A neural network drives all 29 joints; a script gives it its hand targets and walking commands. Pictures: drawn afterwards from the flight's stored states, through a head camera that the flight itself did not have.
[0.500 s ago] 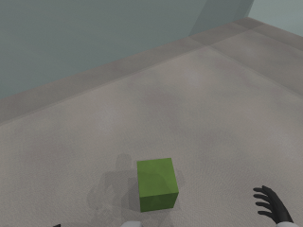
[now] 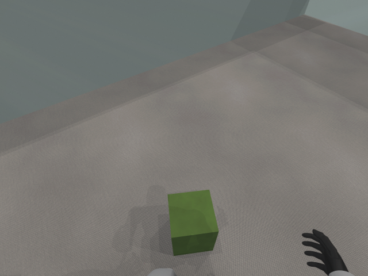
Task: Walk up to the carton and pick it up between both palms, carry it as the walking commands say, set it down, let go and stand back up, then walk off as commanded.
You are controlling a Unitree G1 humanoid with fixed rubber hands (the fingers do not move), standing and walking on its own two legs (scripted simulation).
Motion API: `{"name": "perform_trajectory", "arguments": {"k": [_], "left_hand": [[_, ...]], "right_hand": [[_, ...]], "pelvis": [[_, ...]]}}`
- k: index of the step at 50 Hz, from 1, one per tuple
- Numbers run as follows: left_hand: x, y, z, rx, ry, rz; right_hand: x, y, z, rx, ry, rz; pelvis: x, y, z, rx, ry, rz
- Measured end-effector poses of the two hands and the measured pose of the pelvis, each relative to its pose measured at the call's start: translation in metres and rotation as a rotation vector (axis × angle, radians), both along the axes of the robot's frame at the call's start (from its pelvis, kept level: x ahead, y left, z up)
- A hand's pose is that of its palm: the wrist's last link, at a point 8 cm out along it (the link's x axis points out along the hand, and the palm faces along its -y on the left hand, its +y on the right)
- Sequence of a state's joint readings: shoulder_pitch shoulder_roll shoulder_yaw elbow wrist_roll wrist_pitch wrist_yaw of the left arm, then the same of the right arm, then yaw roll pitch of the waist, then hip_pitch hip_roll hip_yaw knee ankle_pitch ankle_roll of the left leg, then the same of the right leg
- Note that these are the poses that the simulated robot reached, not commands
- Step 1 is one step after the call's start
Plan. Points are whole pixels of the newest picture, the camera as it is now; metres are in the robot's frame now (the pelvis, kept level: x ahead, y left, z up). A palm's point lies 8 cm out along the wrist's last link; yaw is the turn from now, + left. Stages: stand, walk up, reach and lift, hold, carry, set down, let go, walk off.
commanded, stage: walk off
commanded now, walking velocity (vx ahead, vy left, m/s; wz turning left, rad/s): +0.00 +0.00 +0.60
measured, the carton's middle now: (191, 223) +0.46 +0.02 -0.61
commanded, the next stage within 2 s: none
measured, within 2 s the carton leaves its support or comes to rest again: neither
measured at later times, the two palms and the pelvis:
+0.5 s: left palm out of the picture +0.02 +0.27 -0.06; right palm out of the picture +0.15 -0.26 -0.08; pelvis -0.03 -0.03 +0.02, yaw +13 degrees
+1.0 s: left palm out of the picture -0.06 +0.30 -0.10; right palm (281, 249) +0.19 -0.17 -0.04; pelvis -0.04 +0.01 +0.02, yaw +34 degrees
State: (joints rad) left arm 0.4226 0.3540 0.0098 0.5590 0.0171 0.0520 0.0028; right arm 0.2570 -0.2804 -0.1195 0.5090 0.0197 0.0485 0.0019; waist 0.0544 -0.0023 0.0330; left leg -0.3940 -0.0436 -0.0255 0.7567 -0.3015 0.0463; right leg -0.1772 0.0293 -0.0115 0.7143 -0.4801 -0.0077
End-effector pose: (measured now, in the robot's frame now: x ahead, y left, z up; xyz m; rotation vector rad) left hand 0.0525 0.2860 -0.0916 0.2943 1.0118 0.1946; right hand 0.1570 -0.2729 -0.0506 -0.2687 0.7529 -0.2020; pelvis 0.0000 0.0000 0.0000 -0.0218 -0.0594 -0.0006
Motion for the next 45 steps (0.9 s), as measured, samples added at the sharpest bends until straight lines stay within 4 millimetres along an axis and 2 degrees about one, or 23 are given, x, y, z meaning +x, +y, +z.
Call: {"name": "perform_trajectory", "arguments": {"k": [7, 12, 16, 19, 23, 26, 30, 33, 37, 42, 45], "left_hand": [[0.013, -0.008, -0.016, -0.049, 0.005, 0.037], [0.028, -0.008, -0.002, -0.059, -0.044, 0.07], [0.015, -0.011, 0.009, -0.053, -0.045, 0.123], [-0.006, -0.016, 0.016, -0.034, -0.02, 0.175], [-0.033, -0.019, 0.025, 0.021, 0.022, 0.228], [-0.038, -0.017, 0.036, 0.051, 0.01, 0.244], [-0.036, -0.019, 0.04, 0.045, -0.032, 0.276], [-0.041, -0.022, 0.033, 0.011, -0.056, 0.322], [-0.062, -0.021, 0.012, -0.055, -0.069, 0.398], [-0.082, -0.003, -0.019, -0.108, -0.099, 0.461], [-0.092, 0.006, -0.02, -0.129, -0.112, 0.477]], "right_hand": [[-0.012, 0.014, -0.016, 0.001, 0.08, 0.0], [-0.032, 0.018, -0.02, 0.001, 0.192, 0.035], [-0.031, 0.015, -0.015, -0.005, 0.234, 0.083], [-0.028, 0.012, -0.018, 0.007, 0.262, 0.126], [-0.014, 0.014, -0.025, 0.043, 0.23, 0.173], [-0.005, 0.017, -0.025, 0.063, 0.204, 0.194], [-0.007, 0.021, -0.031, 0.065, 0.226, 0.218], [-0.009, 0.03, -0.036, 0.045, 0.268, 0.263], [0.007, 0.051, -0.033, 0.0, 0.256, 0.34], [0.027, 0.079, -0.024, -0.066, 0.177, 0.408], [0.029, 0.087, -0.013, -0.097, 0.17, 0.438]], "pelvis": [[0.005, 0.01, -0.006, -0.01, -0.004, 0.023], [-0.003, 0.008, 0.004, -0.024, 0.011, 0.097], [-0.012, -0.002, 0.015, -0.022, 0.044, 0.15], [-0.019, -0.013, 0.02, -0.005, 0.075, 0.189], [-0.027, -0.025, 0.021, 0.014, 0.068, 0.221], [-0.027, -0.027, 0.024, 0.024, 0.061, 0.236], [-0.028, -0.024, 0.022, 0.01, 0.064, 0.285], [-0.031, -0.02, 0.019, -0.018, 0.068, 0.345], [-0.035, -0.011, 0.011, -0.058, 0.058, 0.422], [-0.039, 0.007, -0.006, -0.066, 0.015, 0.482], [-0.042, 0.012, -0.003, -0.068, 0.014, 0.517]]}}
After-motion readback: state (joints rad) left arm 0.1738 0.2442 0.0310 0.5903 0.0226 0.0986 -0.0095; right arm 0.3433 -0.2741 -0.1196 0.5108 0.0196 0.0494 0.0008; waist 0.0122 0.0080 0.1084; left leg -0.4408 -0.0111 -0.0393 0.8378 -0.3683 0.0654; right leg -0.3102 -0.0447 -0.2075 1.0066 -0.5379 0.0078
